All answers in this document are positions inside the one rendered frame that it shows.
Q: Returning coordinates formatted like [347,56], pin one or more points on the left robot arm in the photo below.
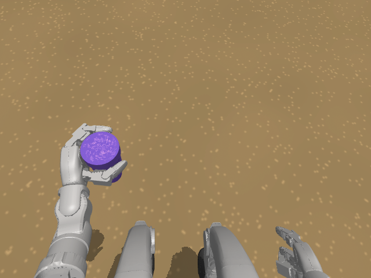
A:
[67,253]

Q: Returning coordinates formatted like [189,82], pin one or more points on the cup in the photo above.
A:
[101,151]

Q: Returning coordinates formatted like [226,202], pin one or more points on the right robot hand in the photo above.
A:
[293,264]

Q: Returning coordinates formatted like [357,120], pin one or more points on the left robot hand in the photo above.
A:
[74,170]

